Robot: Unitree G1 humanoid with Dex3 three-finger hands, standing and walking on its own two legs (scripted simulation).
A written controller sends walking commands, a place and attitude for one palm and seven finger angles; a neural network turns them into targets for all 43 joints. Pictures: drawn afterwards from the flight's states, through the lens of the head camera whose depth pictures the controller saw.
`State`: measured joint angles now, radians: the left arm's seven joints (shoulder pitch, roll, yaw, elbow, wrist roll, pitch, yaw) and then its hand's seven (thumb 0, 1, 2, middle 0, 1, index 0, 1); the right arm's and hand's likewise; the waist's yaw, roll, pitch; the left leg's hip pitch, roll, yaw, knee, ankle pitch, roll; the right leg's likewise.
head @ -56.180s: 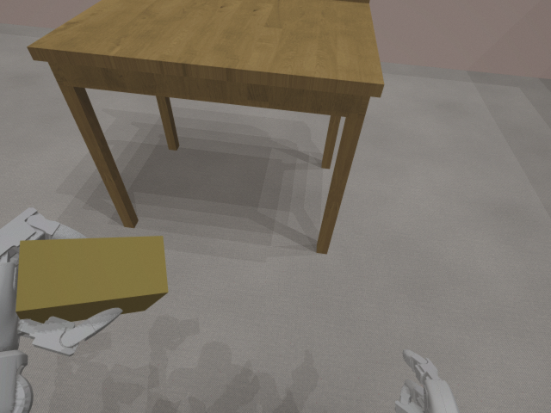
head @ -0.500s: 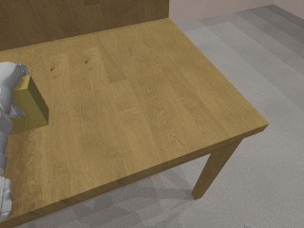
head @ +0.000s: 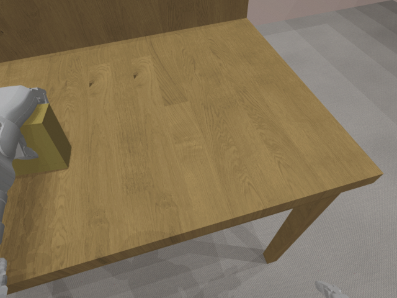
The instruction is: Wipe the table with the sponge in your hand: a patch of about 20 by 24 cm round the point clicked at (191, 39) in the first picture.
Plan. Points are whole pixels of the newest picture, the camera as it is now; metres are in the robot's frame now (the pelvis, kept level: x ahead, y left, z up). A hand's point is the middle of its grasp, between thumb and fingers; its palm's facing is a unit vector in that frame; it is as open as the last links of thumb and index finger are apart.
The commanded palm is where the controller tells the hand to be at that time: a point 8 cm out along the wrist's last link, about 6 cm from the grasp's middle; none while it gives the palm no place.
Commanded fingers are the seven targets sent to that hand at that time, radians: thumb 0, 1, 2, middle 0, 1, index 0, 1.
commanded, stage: wipe back along the first lane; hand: left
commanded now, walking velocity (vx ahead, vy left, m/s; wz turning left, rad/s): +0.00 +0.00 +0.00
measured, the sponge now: (32, 148) +0.35 +0.38 +0.10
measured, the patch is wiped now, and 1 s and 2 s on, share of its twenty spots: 0.95 1.00 1.00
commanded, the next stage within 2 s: lift the sponge slowly off the table in 1.42 s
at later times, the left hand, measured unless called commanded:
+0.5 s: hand (23, 147) +0.32 +0.35 +0.14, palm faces -0.01 +0.00 -1.00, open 10.1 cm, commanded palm +0.28 +0.34 +0.17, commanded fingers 0.00 0.10 1.30 -1.20 -1.60 -1.20 -1.60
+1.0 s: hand (16, 171) +0.27 +0.33 +0.14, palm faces +0.05 -0.01 -1.00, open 10.1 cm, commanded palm +0.23 +0.32 +0.16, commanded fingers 0.00 0.10 1.30 -1.20 -1.60 -1.20 -1.60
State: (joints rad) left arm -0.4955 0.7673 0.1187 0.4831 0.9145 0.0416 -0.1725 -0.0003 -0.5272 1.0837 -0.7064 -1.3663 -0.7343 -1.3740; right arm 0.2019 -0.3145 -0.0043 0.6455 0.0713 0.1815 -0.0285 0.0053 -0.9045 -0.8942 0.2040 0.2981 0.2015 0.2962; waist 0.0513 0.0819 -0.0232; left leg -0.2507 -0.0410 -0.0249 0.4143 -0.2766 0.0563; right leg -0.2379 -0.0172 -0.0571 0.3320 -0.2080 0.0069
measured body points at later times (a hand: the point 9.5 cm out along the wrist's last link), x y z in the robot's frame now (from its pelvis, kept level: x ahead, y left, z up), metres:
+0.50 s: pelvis -0.01 -0.01 +0.00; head +0.02 -0.03 +0.45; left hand +0.32 +0.35 +0.20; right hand +0.16 -0.26 -0.12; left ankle -0.05 +0.08 -0.74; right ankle -0.03 -0.14 -0.74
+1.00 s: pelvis +0.00 -0.01 +0.00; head +0.01 -0.04 +0.44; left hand +0.27 +0.33 +0.20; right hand +0.19 -0.25 -0.11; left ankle -0.05 +0.08 -0.74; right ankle -0.03 -0.14 -0.74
